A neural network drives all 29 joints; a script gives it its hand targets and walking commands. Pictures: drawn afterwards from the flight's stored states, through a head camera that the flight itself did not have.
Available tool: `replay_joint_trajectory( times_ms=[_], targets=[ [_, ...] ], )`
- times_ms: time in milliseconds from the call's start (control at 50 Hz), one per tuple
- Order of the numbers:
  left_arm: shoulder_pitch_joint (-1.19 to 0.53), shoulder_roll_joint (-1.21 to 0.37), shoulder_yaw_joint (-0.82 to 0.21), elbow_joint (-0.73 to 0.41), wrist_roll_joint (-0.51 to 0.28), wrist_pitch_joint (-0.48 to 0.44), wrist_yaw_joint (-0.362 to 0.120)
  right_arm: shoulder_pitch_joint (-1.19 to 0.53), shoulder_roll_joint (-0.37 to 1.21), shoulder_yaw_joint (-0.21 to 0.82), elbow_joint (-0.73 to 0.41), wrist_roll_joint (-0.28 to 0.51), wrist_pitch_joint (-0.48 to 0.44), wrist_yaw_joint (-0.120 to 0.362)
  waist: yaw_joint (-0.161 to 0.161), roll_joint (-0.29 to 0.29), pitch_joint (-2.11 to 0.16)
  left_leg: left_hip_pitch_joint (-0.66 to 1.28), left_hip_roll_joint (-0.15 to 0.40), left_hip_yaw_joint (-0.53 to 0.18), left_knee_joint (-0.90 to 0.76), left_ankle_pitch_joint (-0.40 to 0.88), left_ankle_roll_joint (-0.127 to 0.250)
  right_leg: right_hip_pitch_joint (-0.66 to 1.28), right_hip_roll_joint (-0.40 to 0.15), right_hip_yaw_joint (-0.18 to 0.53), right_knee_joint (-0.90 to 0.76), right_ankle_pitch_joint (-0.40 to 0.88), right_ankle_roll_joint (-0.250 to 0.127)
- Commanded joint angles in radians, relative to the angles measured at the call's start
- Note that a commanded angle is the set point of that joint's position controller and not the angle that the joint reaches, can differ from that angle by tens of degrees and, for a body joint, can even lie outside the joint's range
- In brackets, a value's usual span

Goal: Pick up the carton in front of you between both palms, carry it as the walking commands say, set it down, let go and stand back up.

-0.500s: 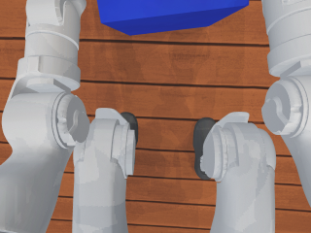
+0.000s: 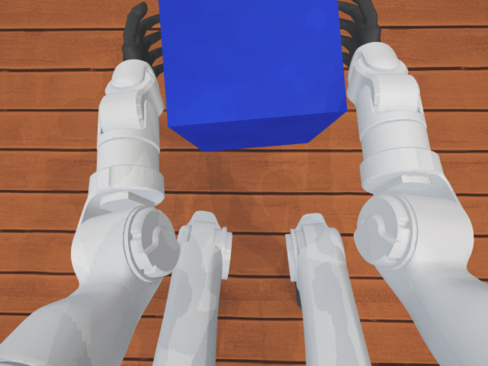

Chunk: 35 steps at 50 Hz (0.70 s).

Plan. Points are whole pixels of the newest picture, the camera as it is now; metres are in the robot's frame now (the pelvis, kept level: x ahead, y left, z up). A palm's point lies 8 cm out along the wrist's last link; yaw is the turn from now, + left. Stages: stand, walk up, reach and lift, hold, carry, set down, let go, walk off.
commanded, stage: reach and lift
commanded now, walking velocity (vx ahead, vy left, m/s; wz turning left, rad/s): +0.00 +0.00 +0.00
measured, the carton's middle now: (250, 74) +0.54 +0.02 -0.14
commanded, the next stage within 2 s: none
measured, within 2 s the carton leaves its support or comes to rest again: neither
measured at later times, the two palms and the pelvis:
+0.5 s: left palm (85, 35) +0.49 +0.16 +0.07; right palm (431, 21) +0.50 -0.14 +0.07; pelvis +0.03 +0.00 +0.11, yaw +0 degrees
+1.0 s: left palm out of the picture +0.44 +0.16 +0.22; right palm out of the picture +0.44 -0.14 +0.22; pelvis +0.08 +0.00 +0.25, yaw +0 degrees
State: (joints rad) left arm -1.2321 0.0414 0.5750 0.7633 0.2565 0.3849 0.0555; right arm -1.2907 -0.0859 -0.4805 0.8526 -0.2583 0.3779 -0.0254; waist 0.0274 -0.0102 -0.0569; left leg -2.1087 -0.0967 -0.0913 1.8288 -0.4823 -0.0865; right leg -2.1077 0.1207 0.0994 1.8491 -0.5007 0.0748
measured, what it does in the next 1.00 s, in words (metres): rises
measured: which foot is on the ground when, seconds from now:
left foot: down 0.00-1.00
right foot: down 0.00-1.00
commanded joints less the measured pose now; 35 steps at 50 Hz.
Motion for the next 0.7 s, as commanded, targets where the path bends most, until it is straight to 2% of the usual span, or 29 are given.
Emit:
replay_joint_trajectory(
  times_ms=[0,80,200,320,520,680],
  targets=[
    [-0.709,-0.972,-0.443,0.026,-0.148,-0.005,-0.265,-0.622,0.996,0.351,0.015,0.129,-0.015,0.234,0.007,-0.017,-1.000,0.563,-0.065,0.211,-0.204,0.065,0.056,0.513,0.051,-0.201,-0.235,0.042,-0.049],
    [-0.706,-1.030,-0.513,-0.026,-0.181,0.016,-0.272,-0.616,1.048,0.408,-0.048,0.158,0.006,0.244,-0.002,-0.001,-1.167,0.681,-0.069,0.219,-0.249,0.115,0.048,0.624,0.051,-0.210,-0.275,0.094,-0.046],
    [-0.617,-1.112,-0.618,-0.103,-0.227,0.047,-0.282,-0.541,1.137,0.523,-0.143,0.216,0.040,0.261,0.004,0.001,-1.301,0.820,-0.073,0.220,-0.312,0.222,0.038,0.769,0.054,-0.212,-0.331,0.203,-0.032],
    [-0.456,-1.157,-0.661,-0.106,-0.236,0.046,-0.287,-0.395,1.185,0.576,-0.168,0.226,0.040,0.262,0.000,-0.013,-1.206,0.881,-0.074,0.192,-0.392,0.276,0.036,0.853,0.057,-0.188,-0.415,0.263,-0.028],
    [-0.236,-1.184,-0.661,-0.065,-0.197,-0.002,-0.276,-0.176,1.224,0.573,-0.140,0.190,-0.007,0.245,-0.008,-0.005,-0.993,1.027,-0.073,0.143,-0.575,0.268,0.045,0.986,0.055,-0.140,-0.604,0.256,-0.033],
    [-0.081,-1.203,-0.688,-0.084,-0.176,-0.024,-0.273,-0.025,1.240,0.602,-0.165,0.177,-0.027,0.242,-0.011,0.004,-0.893,1.197,-0.061,0.106,-0.730,0.285,0.056,1.155,0.044,-0.105,-0.757,0.275,-0.042]
  ],
)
